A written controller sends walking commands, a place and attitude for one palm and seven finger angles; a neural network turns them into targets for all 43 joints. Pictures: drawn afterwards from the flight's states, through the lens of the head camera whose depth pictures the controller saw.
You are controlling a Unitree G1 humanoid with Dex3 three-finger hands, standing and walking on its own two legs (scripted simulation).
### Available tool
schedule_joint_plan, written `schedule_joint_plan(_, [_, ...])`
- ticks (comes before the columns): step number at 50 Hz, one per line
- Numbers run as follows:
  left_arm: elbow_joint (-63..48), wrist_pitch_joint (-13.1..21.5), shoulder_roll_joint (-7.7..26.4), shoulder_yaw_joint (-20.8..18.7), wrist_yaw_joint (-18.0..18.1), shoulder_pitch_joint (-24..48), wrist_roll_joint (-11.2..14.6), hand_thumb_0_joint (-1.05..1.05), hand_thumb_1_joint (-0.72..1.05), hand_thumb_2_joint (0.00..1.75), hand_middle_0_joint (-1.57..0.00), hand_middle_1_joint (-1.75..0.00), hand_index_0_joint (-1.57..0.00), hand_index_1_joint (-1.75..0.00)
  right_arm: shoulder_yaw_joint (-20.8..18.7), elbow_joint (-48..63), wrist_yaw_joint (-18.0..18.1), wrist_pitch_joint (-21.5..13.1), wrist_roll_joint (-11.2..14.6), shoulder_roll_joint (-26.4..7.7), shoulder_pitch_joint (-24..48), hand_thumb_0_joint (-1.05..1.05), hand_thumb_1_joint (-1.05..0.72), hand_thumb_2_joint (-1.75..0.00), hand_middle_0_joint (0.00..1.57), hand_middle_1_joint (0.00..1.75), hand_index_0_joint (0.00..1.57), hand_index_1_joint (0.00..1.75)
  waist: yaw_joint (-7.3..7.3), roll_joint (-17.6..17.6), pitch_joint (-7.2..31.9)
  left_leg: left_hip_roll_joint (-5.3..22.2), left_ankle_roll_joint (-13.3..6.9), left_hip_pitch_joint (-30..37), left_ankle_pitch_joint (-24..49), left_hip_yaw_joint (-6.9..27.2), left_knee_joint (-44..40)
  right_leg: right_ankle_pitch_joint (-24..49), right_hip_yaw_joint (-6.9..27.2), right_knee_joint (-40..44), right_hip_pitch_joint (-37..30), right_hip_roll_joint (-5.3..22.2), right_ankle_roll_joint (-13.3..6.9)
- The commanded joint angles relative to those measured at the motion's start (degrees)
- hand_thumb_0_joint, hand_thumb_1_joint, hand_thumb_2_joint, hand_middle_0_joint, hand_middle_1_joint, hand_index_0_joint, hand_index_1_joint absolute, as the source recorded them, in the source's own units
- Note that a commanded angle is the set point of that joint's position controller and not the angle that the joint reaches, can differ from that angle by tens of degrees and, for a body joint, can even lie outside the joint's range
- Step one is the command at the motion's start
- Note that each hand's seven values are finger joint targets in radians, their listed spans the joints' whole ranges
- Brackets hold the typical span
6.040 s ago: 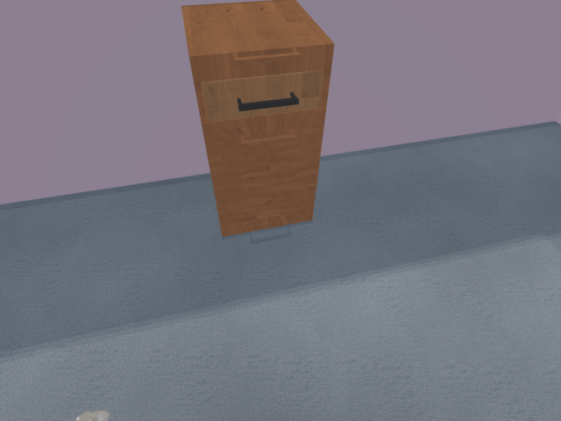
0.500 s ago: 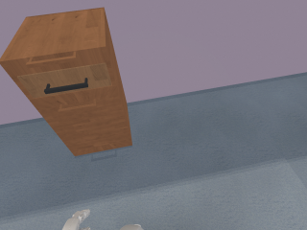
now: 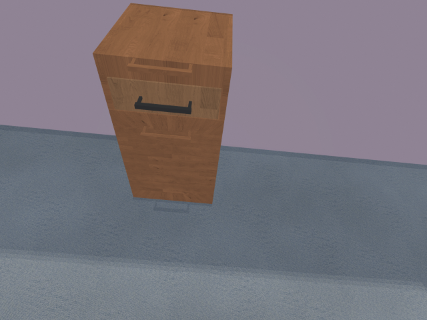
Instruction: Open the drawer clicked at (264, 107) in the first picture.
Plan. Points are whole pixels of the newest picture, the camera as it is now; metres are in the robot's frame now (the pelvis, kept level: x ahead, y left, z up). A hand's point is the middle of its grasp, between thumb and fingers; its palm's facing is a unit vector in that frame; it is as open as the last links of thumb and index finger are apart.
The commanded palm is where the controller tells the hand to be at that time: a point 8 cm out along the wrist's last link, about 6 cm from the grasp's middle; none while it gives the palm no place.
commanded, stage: take the last steps up to it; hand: left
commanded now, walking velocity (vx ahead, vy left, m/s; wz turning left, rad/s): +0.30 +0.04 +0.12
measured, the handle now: (164, 104) +0.78 +0.24 -0.10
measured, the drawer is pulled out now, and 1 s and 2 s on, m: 0.00 0.00 0.00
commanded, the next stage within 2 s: come to a stop and stand still in 0.76 s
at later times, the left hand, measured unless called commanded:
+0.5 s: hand (141, 315) +0.16 +0.16 -0.16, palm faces +0.13 -0.96 -0.23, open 7.2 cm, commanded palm none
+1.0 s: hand (130, 264) +0.26 +0.21 -0.18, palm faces +0.11 -0.98 -0.18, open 7.4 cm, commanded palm none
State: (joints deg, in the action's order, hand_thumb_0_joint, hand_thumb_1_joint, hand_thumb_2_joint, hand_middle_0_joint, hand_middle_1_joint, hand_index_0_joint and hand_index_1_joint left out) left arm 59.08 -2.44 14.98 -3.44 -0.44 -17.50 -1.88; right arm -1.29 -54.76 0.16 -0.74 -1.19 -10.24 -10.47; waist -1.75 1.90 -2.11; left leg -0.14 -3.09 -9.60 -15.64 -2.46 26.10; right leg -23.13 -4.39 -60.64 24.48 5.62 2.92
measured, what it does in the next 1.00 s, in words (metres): walks ahead: right foot, then left foot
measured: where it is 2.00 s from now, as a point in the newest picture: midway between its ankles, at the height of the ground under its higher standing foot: outside the picture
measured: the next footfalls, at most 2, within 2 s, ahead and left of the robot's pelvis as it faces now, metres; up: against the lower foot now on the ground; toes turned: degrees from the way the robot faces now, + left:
right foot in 0.32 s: +0.17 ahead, -0.13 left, +0.00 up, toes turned -4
left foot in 0.76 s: +0.30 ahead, +0.15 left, +0.00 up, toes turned +12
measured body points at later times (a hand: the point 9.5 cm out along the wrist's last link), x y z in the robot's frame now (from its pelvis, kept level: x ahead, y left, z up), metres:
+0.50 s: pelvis +0.12 -0.03 +0.00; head +0.11 -0.05 +0.45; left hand +0.15 +0.21 -0.14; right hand +0.08 -0.26 -0.17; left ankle +0.09 +0.10 -0.67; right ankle +0.13 -0.12 -0.74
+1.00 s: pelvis +0.26 +0.04 +0.00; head +0.28 +0.05 +0.45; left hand +0.26 +0.27 -0.16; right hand +0.32 -0.19 -0.15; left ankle +0.26 +0.14 -0.74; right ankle +0.29 -0.08 -0.71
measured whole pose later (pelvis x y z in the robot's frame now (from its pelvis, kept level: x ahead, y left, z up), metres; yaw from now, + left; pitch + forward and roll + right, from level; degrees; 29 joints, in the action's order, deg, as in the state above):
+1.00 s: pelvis +0.26 +0.04 +0.00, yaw +3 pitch -1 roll +1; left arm 61.8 0.3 9.0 -2.2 1.0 -16.3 -1.1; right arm -1.5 -60.3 2.1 -2.6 -1.1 -8.7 -13.1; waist -0.3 1.7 -2.1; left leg 1.0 -1.7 -10.3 -12.9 -9.0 24.3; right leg -19.6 -4.2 -47.6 23.3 4.3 0.9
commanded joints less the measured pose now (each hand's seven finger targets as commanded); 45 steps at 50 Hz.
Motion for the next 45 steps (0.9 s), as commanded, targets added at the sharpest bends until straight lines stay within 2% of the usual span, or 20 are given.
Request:
schedule_joint_plan(1, [-4.60,2.41,1.16,0.21,-0.38,3.70,0.16,0.00,0.90,0.90,-0.20,-0.30,-0.20,-0.30,-2.30,-0.66,1.14,-1.49,0.31,-9.16,-8.41,0.00,-0.90,-0.90,0.20,0.30,0.20,0.30,3.41,-7.87,-0.99,13.44,-7.99,6.56,5.39,14.69,-14.65,2.54,0.84,3.84,8.71,0.64,0.50])
schedule_joint_plan(8, [-5.94,3.17,-0.39,0.58,-0.43,9.85,0.34,0.00,0.90,0.90,-0.20,-0.30,-0.20,-0.30,-2.54,-4.22,1.29,-2.04,-0.02,-8.14,-13.08,0.00,-0.90,-0.90,0.20,0.30,0.20,0.30,4.53,-7.97,-4.27,14.30,-8.90,4.66,2.83,16.41,-15.70,3.32,0.38,15.72,5.53,0.39,0.02])
schedule_joint_plan(12, [-5.44,3.86,-1.86,0.33,-0.39,8.44,0.49,0.00,0.90,0.90,-0.20,-0.30,-0.20,-0.30,-2.30,-6.00,1.44,-2.13,-0.25,-7.76,-13.24,0.00,-0.90,-0.90,0.20,0.30,0.20,0.30,2.78,-8.18,-4.88,13.43,-7.81,1.78,6.98,14.60,-12.28,5.10,-1.27,23.56,-1.90,-1.66,-0.94])
schedule_joint_plan(14, [-3.39,4.52,-1.22,-0.24,-0.25,3.38,0.39,0.00,0.90,0.90,-0.20,-0.30,-0.20,-0.30,-1.95,-6.93,1.58,-2.19,-0.03,-6.76,-13.26,0.00,-0.90,-0.90,0.20,0.30,0.20,0.30,0.15,-4.75,-3.31,10.74,-5.32,-3.78,7.16,12.10,-5.22,9.65,-1.93,32.07,-14.41,-2.96,-1.69])
schedule_joint_plan(15, [-1.40,5.16,0.95,-0.86,0.02,-2.76,0.26,0.00,0.90,0.90,-0.20,-0.30,-0.20,-0.30,-1.70,-7.00,1.44,-2.59,0.35,-5.50,-13.14,0.00,-0.90,-0.90,0.20,0.30,0.20,0.30,-2.57,-0.48,-0.44,7.38,-3.31,-8.79,6.58,8.75,3.95,9.50,2.21,36.03,-24.67,0.03,-3.08])
schedule_joint_plan(16, [0.66,5.75,5.57,-1.75,0.55,-9.71,-0.06,0.00,0.90,0.90,-0.20,-0.30,-0.20,-0.30,-1.21,-5.98,0.92,-3.16,0.80,-2.71,-13.79,0.00,-0.90,-0.90,0.20,0.30,0.20,0.30,-4.58,10.18,3.03,1.12,-0.25,-19.27,-3.06,1.43,18.57,4.01,18.04,41.50,-34.81,12.94,-7.90])
schedule_joint_plan(17, [1.10,5.61,9.25,-2.42,0.86,-14.07,0.64,0.00,0.90,0.90,-0.20,-0.30,-0.20,-0.30,-1.52,-3.90,0.66,-2.72,0.48,-3.82,-12.22,0.00,-0.90,-0.90,0.20,0.30,0.20,0.30,-5.32,13.72,4.06,-1.05,0.69,-26.22,-18.00,0.67,31.15,-2.49,32.74,49.18,-34.62,21.85,-13.10])
schedule_joint_plan(18, [0.99,5.29,7.62,-2.27,1.14,-11.24,1.18,0.00,0.90,0.90,-0.20,-0.30,-0.20,-0.30,-2.30,-3.85,0.30,-1.83,0.23,-5.68,-9.66,0.00,-0.90,-0.90,0.20,0.30,0.20,0.30,-4.79,10.83,-0.01,1.95,0.30,-26.92,-15.55,3.85,38.50,-16.50,33.22,53.28,-25.90,21.77,-13.86])
schedule_joint_plan(20, [-1.05,5.35,2.48,-1.16,1.58,-3.81,0.86,0.00,0.90,0.90,-0.20,-0.30,-0.20,-0.30,-2.63,-3.83,-0.42,-1.16,-0.26,-3.72,-7.87,0.00,-0.90,-0.90,0.20,0.30,0.20,0.30,-1.34,4.31,-7.03,5.56,0.95,-27.94,-6.07,4.03,41.40,-15.92,25.52,54.74,-14.21,18.47,-12.38])
schedule_joint_plan(22, [-1.60,6.02,-1.00,-0.32,1.78,-1.34,0.62,0.00,0.90,0.90,-0.20,-0.30,-0.20,-0.30,-2.40,-5.46,-0.74,-0.09,-0.57,-0.88,-11.59,0.00,-0.90,-0.90,0.20,0.30,0.20,0.30,1.80,3.82,-6.06,6.67,2.54,-22.95,-0.47,2.62,38.26,-3.10,12.97,54.11,-9.53,13.42,-9.76])
schedule_joint_plan(24, [-1.31,6.53,-1.05,-0.27,1.74,-1.36,0.47,0.00,0.90,0.90,-0.20,-0.30,-0.20,-0.30,-2.47,-5.60,-1.05,0.33,-0.51,0.37,-13.05,0.00,-0.90,-0.90,0.20,0.30,0.20,0.30,3.02,4.60,-4.74,6.70,3.25,-20.12,1.62,0.79,33.79,3.00,7.42,54.05,-7.92,11.04,-9.85])
schedule_joint_plan(32, [1.76,6.69,1.96,-0.68,1.16,-5.81,0.33,0.00,0.90,0.90,-0.20,-0.30,-0.20,-0.30,-1.97,-1.01,-2.01,-1.22,-0.12,-0.21,-2.56,0.00,-0.90,-0.90,0.20,0.30,0.20,0.30,0.20,6.30,-4.15,5.23,3.36,-16.76,3.10,-3.27,13.47,13.12,3.83,49.36,-14.13,10.50,-10.73])
schedule_joint_plan(34, [1.97,6.19,2.07,-0.94,1.24,-5.52,0.22,0.00,0.90,0.90,-0.20,-0.30,-0.20,-0.30,-1.94,-1.11,-1.80,-1.62,-0.04,-0.76,-3.66,0.00,-0.90,-0.90,0.20,0.30,0.20,0.30,1.31,5.50,-3.84,4.36,2.61,-10.38,2.76,-3.78,9.49,12.31,3.80,46.39,-11.81,10.65,-10.41])
schedule_joint_plan(36, [2.17,5.49,0.98,-0.78,1.23,-5.10,0.52,0.00,0.90,0.90,-0.20,-0.30,-0.20,-0.30,-2.24,-3.58,-1.13,-2.34,-0.30,-3.31,-10.89,0.00,-0.90,-0.90,0.20,0.30,0.20,0.30,4.64,0.66,-0.76,2.81,2.49,3.61,4.77,-4.40,1.38,13.43,0.47,34.88,-7.78,6.50,-8.22])
schedule_joint_plan(37, [1.78,5.29,-1.53,-0.22,0.93,-6.81,0.88,0.00,0.90,0.90,-0.20,-0.30,-0.20,-0.30,-3.15,-4.94,-0.38,-2.88,-0.83,-8.13,-16.84,0.00,-0.90,-0.90,0.20,0.30,0.20,0.30,6.40,-10.41,4.02,11.01,-0.24,12.82,6.22,5.90,-2.69,8.64,-3.11,20.81,-1.98,1.22,-5.80])
schedule_joint_plan(38, [0.39,5.21,-4.14,0.33,0.67,-7.34,1.10,0.00,0.90,0.90,-0.20,-0.30,-0.20,-0.30,-4.29,-5.47,0.26,-2.52,-0.64,-13.65,-21.29,0.00,-0.90,-0.90,0.20,0.30,0.20,0.30,6.77,-22.01,6.02,22.80,-4.95,16.92,8.14,21.74,-8.97,-11.21,-5.56,5.30,7.38,-4.43,-3.67])
schedule_joint_plan(39, [-0.50,5.05,-3.29,0.42,0.99,-5.13,0.77,0.00,0.90,0.90,-0.20,-0.30,-0.20,-0.30,-3.89,-5.96,0.92,-2.13,-0.42,-12.94,-20.82,0.00,-0.90,-0.90,0.20,0.30,0.20,0.30,7.47,-18.21,6.17,24.52,-7.57,14.41,2.92,23.69,-11.88,-12.17,-0.35,-2.74,9.99,-3.53,-4.51])
schedule_joint_plan(40, [-0.48,5.13,-3.51,0.38,0.90,-2.63,0.85,0.00,0.90,0.90,-0.20,-0.30,-0.20,-0.30,-3.49,-5.06,1.24,-2.09,-0.27,-11.08,-16.95,0.00,-0.90,-0.90,0.20,0.30,0.20,0.30,6.69,-15.86,3.95,23.90,-8.71,10.63,1.90,21.74,-12.19,-8.51,1.15,-7.37,11.99,-1.46,-4.90])
schedule_joint_plan(42, [0.47,5.04,-3.46,0.14,0.24,-1.59,0.64,0.00,0.90,0.90,-0.20,-0.30,-0.20,-0.30,-2.02,-3.43,1.29,-2.60,-0.17,-6.15,-10.13,0.00,-0.90,-0.90,0.20,0.30,0.20,0.30,3.91,-9.12,-0.76,20.10,-7.38,2.20,6.18,13.01,-13.40,-1.58,2.66,-6.07,9.33,1.13,-4.42])
schedule_joint_plan(45, [2.40,3.57,-6.08,1.01,0.76,-5.42,0.98,0.00,0.90,0.90,-0.20,-0.30,-0.20,-0.30,-0.54,-3.32,1.88,-3.17,0.11,-3.77,-5.95,0.00,-0.90,-0.90,0.20,0.30,0.20,0.30,0.67,-6.58,0.29,16.54,-5.88,-3.22,27.85,3.73,-12.04,2.41,2.63,4.55,-0.23,0.95,-2.43])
